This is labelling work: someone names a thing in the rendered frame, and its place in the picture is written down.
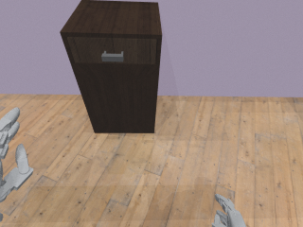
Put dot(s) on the handle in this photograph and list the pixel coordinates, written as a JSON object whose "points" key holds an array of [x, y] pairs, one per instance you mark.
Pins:
{"points": [[112, 57]]}

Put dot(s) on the robot left hand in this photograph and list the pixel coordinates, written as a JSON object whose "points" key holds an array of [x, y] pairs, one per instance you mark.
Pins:
{"points": [[17, 177]]}

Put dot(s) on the drawer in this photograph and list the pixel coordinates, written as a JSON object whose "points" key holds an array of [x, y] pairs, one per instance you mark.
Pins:
{"points": [[135, 51]]}

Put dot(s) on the robot right hand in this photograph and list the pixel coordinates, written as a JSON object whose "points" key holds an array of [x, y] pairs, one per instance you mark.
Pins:
{"points": [[232, 218]]}

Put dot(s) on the cabinet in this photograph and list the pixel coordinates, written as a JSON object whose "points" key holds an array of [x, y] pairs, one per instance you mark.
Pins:
{"points": [[118, 97]]}

